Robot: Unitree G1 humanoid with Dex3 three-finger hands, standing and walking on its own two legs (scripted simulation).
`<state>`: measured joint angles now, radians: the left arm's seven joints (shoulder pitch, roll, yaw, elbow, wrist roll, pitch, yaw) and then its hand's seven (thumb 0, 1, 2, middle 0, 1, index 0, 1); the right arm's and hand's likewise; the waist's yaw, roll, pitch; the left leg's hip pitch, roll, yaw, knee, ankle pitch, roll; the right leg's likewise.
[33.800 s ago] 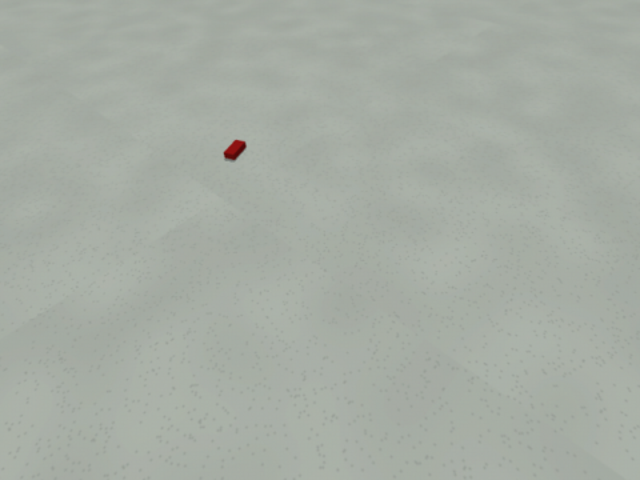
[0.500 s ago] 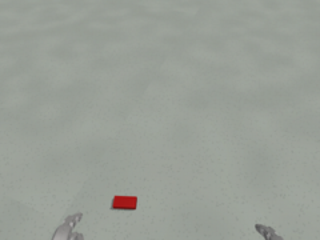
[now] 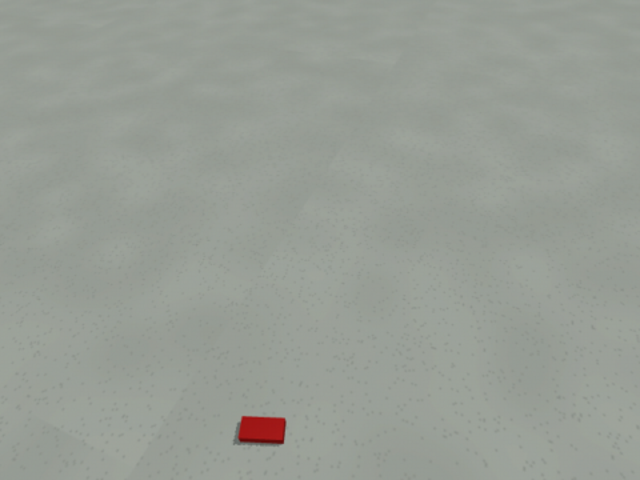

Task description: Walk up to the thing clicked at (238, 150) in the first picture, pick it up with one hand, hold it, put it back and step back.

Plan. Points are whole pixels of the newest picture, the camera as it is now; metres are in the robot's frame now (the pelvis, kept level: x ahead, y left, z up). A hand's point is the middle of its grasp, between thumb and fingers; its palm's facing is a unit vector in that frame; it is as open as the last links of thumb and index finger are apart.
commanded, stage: stand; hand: left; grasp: from above
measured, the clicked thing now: (262, 429) +0.43 +0.23 -0.76
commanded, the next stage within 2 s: step back in 1.80 s
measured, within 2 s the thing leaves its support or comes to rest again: neither
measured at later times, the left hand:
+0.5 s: hand out of the picture +0.06 +0.23 -0.16, palm faces +0.02 -0.95 -0.32, open 7.4 cm
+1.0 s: hand out of the picture +0.08 +0.23 -0.15, palm faces +0.01 -0.94 -0.33, open 7.4 cm
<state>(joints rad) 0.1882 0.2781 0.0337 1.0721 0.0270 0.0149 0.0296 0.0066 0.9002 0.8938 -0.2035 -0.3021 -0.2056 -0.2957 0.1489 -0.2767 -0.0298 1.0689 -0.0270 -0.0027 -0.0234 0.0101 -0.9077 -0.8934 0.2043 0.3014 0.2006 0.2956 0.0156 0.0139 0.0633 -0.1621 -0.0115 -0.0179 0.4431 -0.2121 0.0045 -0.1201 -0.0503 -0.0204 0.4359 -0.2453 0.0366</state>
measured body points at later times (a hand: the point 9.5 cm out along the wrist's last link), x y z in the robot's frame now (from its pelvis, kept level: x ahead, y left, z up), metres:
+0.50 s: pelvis +0.00 -0.01 +0.01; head +0.00 -0.01 +0.46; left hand +0.06 +0.28 -0.13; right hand +0.06 -0.30 -0.14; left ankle +0.02 +0.12 -0.74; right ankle +0.00 -0.14 -0.74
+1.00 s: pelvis +0.01 -0.01 +0.01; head +0.02 -0.02 +0.46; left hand +0.08 +0.28 -0.13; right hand +0.07 -0.30 -0.13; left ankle +0.02 +0.12 -0.74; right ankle +0.00 -0.14 -0.74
